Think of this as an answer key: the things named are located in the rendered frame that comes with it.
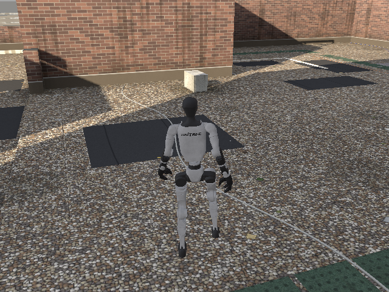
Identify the robot left upper arm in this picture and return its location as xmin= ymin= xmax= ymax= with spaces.
xmin=164 ymin=124 xmax=179 ymax=157

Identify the left robot hand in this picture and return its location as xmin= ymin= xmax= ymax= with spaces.
xmin=158 ymin=168 xmax=172 ymax=180

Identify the robot right upper arm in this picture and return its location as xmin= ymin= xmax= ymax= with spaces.
xmin=204 ymin=122 xmax=221 ymax=157

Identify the left robot forearm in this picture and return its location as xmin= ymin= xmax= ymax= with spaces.
xmin=159 ymin=148 xmax=170 ymax=170

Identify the robot right shin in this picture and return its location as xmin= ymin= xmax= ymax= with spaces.
xmin=209 ymin=191 xmax=218 ymax=230

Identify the right robot forearm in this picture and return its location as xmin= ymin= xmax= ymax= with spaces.
xmin=216 ymin=148 xmax=230 ymax=178

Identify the humanoid robot head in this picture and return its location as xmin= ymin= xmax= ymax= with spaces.
xmin=181 ymin=97 xmax=201 ymax=127

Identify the right robot hand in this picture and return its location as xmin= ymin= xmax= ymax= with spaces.
xmin=219 ymin=175 xmax=233 ymax=193

